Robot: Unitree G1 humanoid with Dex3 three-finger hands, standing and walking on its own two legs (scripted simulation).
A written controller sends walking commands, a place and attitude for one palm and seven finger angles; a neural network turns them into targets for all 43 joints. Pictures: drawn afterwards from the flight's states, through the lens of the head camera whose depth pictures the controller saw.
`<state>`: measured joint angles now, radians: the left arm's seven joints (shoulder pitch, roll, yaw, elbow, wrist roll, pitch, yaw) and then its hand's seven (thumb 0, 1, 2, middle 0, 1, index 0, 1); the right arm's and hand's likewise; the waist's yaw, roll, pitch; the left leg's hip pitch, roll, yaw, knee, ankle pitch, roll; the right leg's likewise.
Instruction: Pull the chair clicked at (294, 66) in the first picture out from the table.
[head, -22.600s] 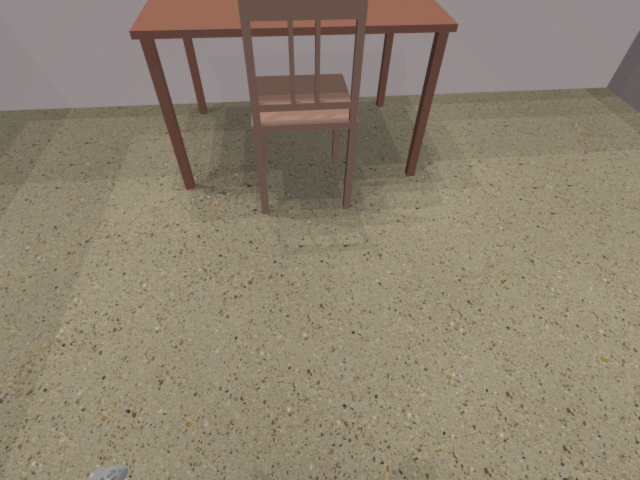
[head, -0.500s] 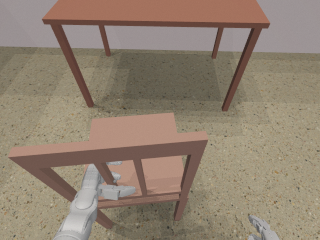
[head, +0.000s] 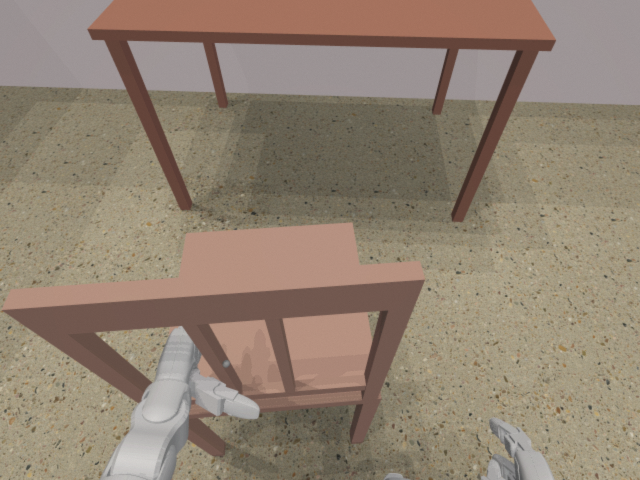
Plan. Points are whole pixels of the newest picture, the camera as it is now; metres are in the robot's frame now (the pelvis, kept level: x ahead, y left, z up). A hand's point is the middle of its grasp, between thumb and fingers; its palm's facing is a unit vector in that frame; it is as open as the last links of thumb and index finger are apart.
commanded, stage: draw the fingers out of the gap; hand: left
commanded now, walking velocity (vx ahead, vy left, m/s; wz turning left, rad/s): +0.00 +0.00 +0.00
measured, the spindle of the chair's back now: (218, 361) +0.29 +0.15 -0.05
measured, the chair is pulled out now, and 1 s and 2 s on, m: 0.64 0.64 0.64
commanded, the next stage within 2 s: draw the hand back to the body in 0.76 s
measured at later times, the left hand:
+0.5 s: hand (211, 437) +0.19 +0.14 -0.04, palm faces -0.01 -0.99 -0.16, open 17.5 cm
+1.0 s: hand (193, 479) +0.14 +0.14 -0.01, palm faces +0.07 -1.00 -0.03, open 17.5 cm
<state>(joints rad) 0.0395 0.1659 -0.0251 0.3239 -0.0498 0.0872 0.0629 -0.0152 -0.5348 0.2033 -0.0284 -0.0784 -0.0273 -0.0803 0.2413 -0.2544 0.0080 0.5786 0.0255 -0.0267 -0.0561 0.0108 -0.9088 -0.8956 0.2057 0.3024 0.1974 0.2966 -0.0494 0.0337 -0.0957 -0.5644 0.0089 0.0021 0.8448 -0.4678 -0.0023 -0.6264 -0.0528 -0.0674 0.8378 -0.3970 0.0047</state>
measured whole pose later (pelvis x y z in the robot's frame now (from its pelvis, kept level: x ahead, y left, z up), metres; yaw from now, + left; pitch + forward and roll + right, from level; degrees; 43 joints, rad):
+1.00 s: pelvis -0.01 +0.01 -0.03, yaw +1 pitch +13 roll -2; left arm 0.71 0.17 -0.09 -0.28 -0.12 -0.05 0.01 -0.02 -0.54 0.20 0.00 0.00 -0.01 0.00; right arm 0.26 -0.21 0.00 0.47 0.03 -0.12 -0.10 0.01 -0.91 -0.90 0.21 0.30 0.20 0.30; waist -0.02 0.02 -0.16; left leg -0.73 0.00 -0.03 1.06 -0.55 0.00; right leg -0.76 -0.06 -0.10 1.01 -0.47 0.01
